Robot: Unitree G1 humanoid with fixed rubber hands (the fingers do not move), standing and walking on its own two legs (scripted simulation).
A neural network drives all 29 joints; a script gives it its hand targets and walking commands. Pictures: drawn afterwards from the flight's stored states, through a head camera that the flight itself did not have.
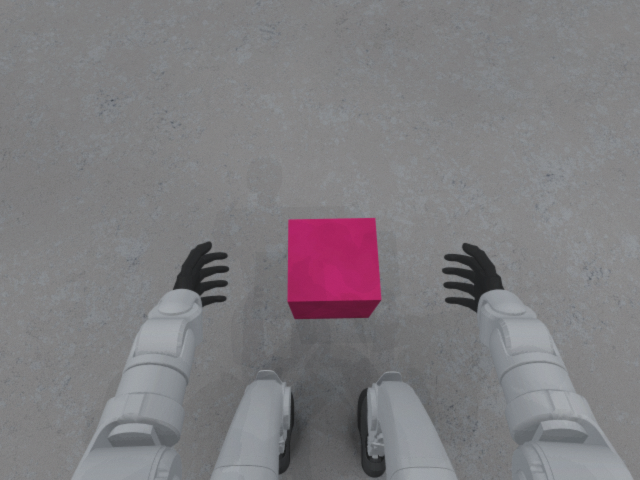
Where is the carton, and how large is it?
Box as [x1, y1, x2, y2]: [288, 218, 380, 318]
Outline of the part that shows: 374,218 288,219 288,303 294,318 368,317 380,300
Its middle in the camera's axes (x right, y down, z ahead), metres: +0.03 +0.08 +1.01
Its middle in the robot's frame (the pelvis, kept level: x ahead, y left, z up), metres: +0.50 -0.01 -0.56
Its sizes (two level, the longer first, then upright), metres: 0.210 0.200 0.250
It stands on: the floor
